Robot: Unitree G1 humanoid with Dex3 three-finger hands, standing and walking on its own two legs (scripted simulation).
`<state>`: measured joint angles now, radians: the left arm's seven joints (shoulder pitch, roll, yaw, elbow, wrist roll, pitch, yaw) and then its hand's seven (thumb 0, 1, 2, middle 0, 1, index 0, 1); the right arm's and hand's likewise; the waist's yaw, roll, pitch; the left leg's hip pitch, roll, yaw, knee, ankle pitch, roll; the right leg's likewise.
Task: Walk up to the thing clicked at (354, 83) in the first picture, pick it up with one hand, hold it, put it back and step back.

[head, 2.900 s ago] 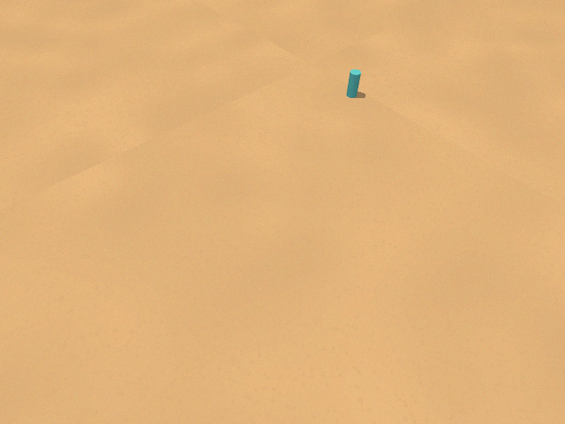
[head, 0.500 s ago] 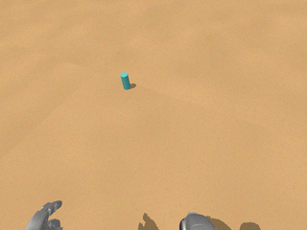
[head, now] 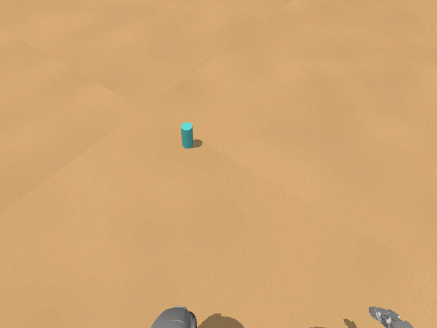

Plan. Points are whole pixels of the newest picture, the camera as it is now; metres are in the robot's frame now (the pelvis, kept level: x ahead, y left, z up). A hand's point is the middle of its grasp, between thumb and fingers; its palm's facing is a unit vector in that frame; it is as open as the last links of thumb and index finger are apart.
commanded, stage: walk up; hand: left
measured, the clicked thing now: (187, 135) +1.15 +0.24 -0.68
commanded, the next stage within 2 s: none
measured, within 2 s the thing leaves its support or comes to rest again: neither
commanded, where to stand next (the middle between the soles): +0.80 +0.03 m, yaw -1 degrees
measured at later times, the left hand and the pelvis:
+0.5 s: hand (127, 221) +0.34 +0.25 -0.12, palm faces -0.09 -0.92 -0.39, open 7.4 cm; pelvis +0.22 -0.02 +0.00, yaw -2 degrees
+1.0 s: hand (122, 196) +0.41 +0.28 -0.14, palm faces +0.03 -0.93 -0.37, open 7.4 cm; pelvis +0.39 +0.00 +0.01, yaw +2 degrees
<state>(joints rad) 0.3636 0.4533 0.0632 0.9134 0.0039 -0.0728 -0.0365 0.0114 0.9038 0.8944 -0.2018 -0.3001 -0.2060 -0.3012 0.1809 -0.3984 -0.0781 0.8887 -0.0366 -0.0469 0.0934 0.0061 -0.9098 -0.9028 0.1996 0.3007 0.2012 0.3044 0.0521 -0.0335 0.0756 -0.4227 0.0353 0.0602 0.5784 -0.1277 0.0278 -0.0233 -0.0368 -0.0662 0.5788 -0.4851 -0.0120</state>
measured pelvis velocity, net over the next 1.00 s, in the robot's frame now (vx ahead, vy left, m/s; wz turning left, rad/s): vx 0.39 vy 0.00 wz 0.03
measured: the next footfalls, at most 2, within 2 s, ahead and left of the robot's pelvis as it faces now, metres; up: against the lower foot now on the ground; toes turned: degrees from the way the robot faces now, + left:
right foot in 0.48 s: +0.37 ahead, -0.14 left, +0.00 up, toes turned -6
left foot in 1.00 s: +0.54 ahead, +0.13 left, +0.00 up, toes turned +5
